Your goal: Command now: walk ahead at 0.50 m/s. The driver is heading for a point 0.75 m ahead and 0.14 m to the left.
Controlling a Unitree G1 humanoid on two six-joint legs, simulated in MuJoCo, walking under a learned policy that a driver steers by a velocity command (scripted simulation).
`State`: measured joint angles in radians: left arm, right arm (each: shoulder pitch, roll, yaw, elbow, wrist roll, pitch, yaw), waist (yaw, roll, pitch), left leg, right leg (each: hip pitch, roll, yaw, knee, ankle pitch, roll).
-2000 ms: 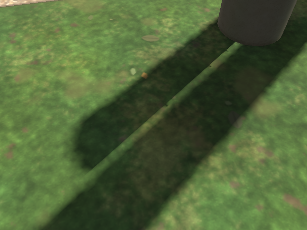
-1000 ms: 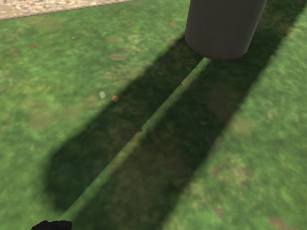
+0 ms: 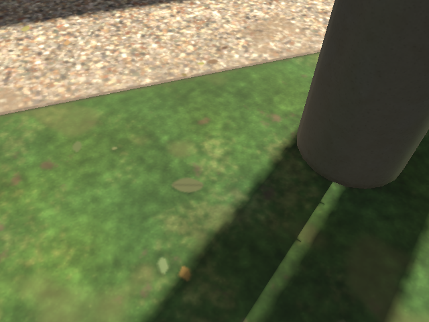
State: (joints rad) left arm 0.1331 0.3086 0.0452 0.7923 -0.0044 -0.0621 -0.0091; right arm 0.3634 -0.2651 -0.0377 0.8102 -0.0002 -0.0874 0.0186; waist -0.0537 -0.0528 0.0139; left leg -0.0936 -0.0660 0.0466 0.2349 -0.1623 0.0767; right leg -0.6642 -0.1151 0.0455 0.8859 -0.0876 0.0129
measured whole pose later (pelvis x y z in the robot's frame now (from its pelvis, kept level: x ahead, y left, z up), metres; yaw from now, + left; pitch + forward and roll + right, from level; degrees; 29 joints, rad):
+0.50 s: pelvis +0.27 -0.06 +0.00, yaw +0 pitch +1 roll -1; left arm 0.29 0.27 0.05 0.85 0.00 -0.09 -0.03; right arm 0.21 -0.31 -0.04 0.79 0.01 -0.07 -0.01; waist 0.03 0.05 0.03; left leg -0.60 0.12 -0.04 1.04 -0.26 0.00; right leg -0.18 0.07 -0.05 0.31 -0.15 -0.08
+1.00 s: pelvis +0.44 -0.02 -0.02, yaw +13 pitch +3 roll -2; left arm 0.11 0.31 0.05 0.78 0.01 0.00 0.04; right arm 0.18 -0.30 -0.06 0.66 -0.01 0.00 0.00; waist -0.02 -0.02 0.06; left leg -0.43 -0.09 -0.08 0.45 -0.06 0.07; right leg -0.56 0.00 0.09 1.01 -0.40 0.05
